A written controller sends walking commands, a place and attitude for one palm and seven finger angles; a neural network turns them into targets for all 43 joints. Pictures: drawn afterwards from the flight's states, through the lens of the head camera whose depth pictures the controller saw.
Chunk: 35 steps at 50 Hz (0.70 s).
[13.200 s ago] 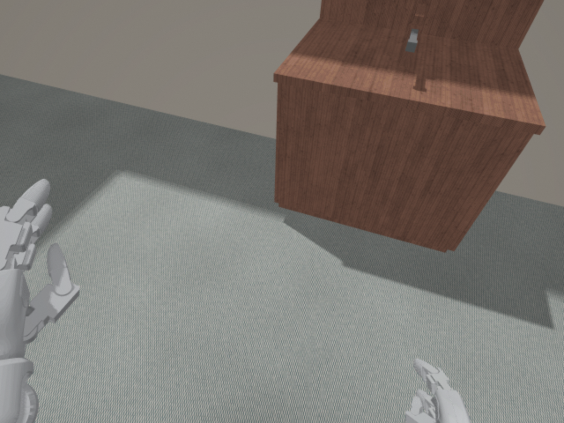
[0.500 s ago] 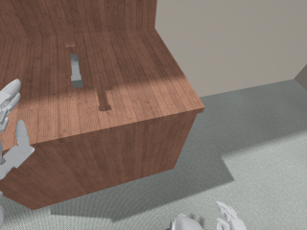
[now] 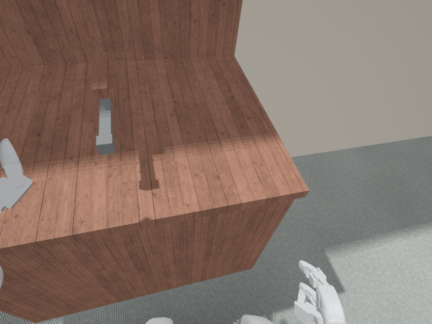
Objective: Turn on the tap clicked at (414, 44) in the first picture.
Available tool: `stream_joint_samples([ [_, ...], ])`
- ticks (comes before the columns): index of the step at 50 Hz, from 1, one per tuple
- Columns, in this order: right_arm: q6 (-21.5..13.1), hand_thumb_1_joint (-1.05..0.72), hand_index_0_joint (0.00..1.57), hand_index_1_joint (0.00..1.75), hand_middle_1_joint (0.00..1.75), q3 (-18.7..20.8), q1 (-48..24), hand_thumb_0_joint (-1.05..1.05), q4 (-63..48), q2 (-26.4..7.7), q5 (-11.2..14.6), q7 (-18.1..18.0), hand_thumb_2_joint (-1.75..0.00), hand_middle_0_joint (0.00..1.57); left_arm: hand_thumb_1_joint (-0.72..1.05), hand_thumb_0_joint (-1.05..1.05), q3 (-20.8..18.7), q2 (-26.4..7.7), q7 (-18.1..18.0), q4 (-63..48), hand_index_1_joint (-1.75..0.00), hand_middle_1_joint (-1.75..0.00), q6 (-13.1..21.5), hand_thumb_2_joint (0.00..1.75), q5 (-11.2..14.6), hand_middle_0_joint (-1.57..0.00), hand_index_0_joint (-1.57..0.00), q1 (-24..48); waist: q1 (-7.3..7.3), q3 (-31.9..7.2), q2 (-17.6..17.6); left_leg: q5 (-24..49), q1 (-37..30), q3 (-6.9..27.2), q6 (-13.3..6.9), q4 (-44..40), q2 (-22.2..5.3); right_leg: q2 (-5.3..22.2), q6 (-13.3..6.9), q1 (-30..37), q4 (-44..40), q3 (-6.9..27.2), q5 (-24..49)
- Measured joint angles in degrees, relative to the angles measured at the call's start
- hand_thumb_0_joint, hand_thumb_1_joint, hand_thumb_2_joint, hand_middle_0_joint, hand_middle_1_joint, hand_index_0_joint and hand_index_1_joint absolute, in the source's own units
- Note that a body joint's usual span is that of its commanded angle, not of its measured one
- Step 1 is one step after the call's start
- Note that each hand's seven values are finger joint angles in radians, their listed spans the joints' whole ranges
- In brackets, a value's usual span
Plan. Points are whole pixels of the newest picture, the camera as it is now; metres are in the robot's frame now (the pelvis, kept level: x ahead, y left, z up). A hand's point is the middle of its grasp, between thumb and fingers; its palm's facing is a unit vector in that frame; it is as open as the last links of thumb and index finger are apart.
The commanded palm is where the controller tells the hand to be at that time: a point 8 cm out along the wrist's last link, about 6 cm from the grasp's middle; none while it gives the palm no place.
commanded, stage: come to a stop and stand still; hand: left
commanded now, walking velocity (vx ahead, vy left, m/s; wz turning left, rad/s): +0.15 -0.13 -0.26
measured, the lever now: (106, 144) +0.40 +0.25 +0.09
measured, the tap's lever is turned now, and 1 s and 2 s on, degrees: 0 0 0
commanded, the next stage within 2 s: look again from close up in 1.38 s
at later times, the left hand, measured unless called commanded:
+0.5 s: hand (92, 143) +0.31 +0.21 +0.19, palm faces +0.36 -0.83 -0.43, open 7.4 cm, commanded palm +0.25 +0.25 +0.19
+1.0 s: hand (76, 179) +0.26 +0.23 +0.17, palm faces +0.24 -0.90 -0.36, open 7.4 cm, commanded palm +0.21 +0.28 +0.19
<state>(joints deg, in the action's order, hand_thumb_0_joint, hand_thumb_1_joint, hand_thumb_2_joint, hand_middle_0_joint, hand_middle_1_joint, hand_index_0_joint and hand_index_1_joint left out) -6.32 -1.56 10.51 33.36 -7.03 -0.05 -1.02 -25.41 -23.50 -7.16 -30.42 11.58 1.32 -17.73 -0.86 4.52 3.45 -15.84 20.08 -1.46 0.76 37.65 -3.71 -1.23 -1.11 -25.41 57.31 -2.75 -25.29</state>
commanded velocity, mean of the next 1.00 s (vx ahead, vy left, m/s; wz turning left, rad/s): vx -0.08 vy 0.02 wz -0.02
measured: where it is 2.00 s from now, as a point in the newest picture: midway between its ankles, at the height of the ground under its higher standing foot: outside the picture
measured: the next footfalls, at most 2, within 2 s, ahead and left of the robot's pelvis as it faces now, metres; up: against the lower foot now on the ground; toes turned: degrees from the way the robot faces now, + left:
right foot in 0.10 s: +0.08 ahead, -0.09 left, +0.00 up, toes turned -4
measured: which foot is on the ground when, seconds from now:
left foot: down 0.00-1.00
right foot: up 0.00-0.08, down 0.10-1.00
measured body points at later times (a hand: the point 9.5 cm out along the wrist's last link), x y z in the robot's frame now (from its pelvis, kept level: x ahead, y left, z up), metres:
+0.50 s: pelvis +0.08 -0.02 +0.01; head +0.11 -0.01 +0.46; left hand +0.28 +0.25 +0.22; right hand +0.25 -0.27 -0.05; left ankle +0.10 +0.09 -0.72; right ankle +0.06 -0.11 -0.72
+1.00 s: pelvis +0.03 +0.02 +0.02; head +0.05 +0.03 +0.46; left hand +0.24 +0.27 +0.19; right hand +0.18 -0.23 -0.06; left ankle +0.10 +0.09 -0.72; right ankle +0.06 -0.11 -0.72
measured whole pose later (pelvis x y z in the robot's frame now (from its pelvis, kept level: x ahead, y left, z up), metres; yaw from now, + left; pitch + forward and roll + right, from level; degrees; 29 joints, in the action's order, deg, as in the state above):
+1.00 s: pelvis +0.03 +0.02 +0.02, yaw -4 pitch -2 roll -1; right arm -8.1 -0.2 13.5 33.4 -12.0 1.0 -0.9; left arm -16.3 -19.9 -4.9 -26.1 13.4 2.1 -26.0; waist -0.6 3.1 0.6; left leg -9.8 16.6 -3.9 -2.8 27.5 0.5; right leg -0.1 0.4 -13.7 26.2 -1.0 -11.4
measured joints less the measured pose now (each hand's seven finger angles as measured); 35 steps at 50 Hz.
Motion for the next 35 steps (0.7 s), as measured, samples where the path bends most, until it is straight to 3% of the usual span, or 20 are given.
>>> stream_joint_samples([
  [3, -0.7, -0.91, 0.21, 0.30, 0.30, -1.2, 1.3, 0.02, -0.4, 0.4, 0.0, 1.1, -0.90, 0.20, 0.89, 0.01, 0.5, 1.0, -0.1, -1.2, -0.30, -0.30, -0.2, 0.90, 0.1, -0.21, -0.21, -3.1, -0.81, -0.5, -1.9, 0.2, -1.4, -0.3, 1.0, -2.5, -1.2, 0.6, 0.3, 2.5, -12.1, -0.8, 3.3],
  [6, -0.7, -0.90, 0.21, 0.30, 0.30, -2.0, 2.0, 0.02, -1.0, -0.1, 0.3, 1.4, -0.90, 0.20, 0.89, 0.01, 1.4, 0.6, -0.1, -1.8, -0.30, -0.30, -0.3, 0.90, -0.2, -0.21, -0.20, -6.0, -1.48, -0.8, -3.9, -2.9, -1.0, -0.6, 2.0, 1.0, -2.8, -0.2, -0.4, 7.0, -23.8, -1.7, 9.6],
  [8, -0.1, -0.90, 0.21, 0.30, 0.30, -1.7, 1.2, 0.02, 0.5, -1.2, 0.5, 1.2, -0.90, 0.20, 0.89, 0.01, 3.1, 1.3, -0.1, -0.5, -0.30, -0.30, -0.7, 0.90, -0.4, -0.21, -0.21, -5.8, -0.71, -0.4, -5.6, -6.3, 1.1, 0.7, 1.2, 7.8, -3.0, -1.1, -1.7, 7.5, -22.4, -2.7, 9.5],
  [11, 0.3, -0.90, 0.21, 0.30, 0.30, -0.9, 0.2, 0.02, 2.8, -2.9, 1.0, 1.0, -0.90, 0.20, 0.89, 0.01, 5.3, 3.1, -0.2, 1.7, -0.30, -0.30, -1.6, 0.90, -0.1, -0.21, -0.21, -4.9, -0.37, -0.2, -4.9, -9.7, 3.3, 0.4, 0.9, 15.2, -0.1, -0.4, -2.2, 9.3, -23.5, -2.2, 8.4],
  [13, 0.5, -0.90, 0.21, 0.30, 0.30, -0.7, -0.7, 0.02, 3.0, -4.1, 1.0, 0.4, -0.90, 0.20, 0.89, 0.01, 5.1, 3.7, -0.8, 1.8, -0.30, -0.30, -1.8, 0.90, 0.1, -0.21, -0.21, -6.0, 0.12, 0.2, -4.0, -8.4, 2.1, -0.9, 0.4, 10.0, 1.1, 0.0, -1.9, 10.2, -24.6, -1.1, 8.6],
  [16, 0.2, -0.91, 0.21, 0.30, 0.30, 0.2, -1.3, 0.02, 1.6, -5.6, 0.7, -0.8, -0.90, 0.20, 0.89, 0.01, 4.3, 3.0, -1.4, -0.4, -0.30, -0.30, -1.5, 0.90, 0.5, -0.21, -0.21, -8.3, 1.29, 1.1, -3.8, 2.9, -2.2, -1.5, -0.3, -3.0, 1.7, -0.5, -1.4, 11.3, -24.5, -0.8, 7.9],
  [17, 0.0, -0.91, 0.21, 0.30, 0.30, 0.7, -1.5, 0.02, 1.6, -5.6, 0.8, -1.2, -0.90, 0.20, 0.89, 0.01, 4.1, 2.3, -1.6, -1.1, -0.30, -0.30, -1.4, 0.90, 0.6, -0.21, -0.21, -8.6, 1.44, 1.4, -3.2, 2.9, -3.2, -1.7, -1.0, -4.2, 1.9, -0.3, -1.2, 11.5, -23.8, -0.6, 7.3],
  [20, 0.3, -0.91, 0.20, 0.30, 0.30, 1.7, -1.4, 0.02, 1.0, -5.4, 1.0, -1.8, -0.90, 0.20, 0.89, 0.01, 3.5, 0.7, -1.4, -2.3, -0.30, -0.30, -1.0, 0.90, 0.7, -0.21, -0.21, -8.8, 0.81, 0.7, -1.4, 1.0, -4.2, -2.4, -1.3, -5.6, 2.4, 0.1, -1.3, 12.0, -24.7, 0.0, 7.2],
  [24, 0.1, -0.91, 0.20, 0.30, 0.30, 1.7, -1.4, 0.02, -0.4, -5.7, 0.9, -2.2, -0.90, 0.19, 0.89, 0.01, 2.7, 0.1, -1.4, -2.4, -0.30, -0.30, -0.9, 0.90, 0.7, -0.21, -0.21, -9.1, 0.56, -0.8, -2.1, 1.8, -3.8, -1.8, -0.9, -7.5, 1.8, -0.7, -1.1, 12.7, -28.8, -0.5, 9.2],
  [35, 1.5, -0.91, 0.21, 0.30, 0.30, 0.1, -1.9, 0.02, -0.9, -4.4, 0.8, -3.0, -0.90, 0.20, 0.89, 0.01, 7.0, 3.7, -1.6, 1.2, -0.30, -0.30, -4.7, 0.90, 1.6, -0.21, -0.21, -9.3, -0.43, -3.1, -3.8, 3.6, -4.1, -1.8, -0.9, -9.6, 1.6, -1.0, -1.1, 13.4, -31.8, -0.5, 11.5],
])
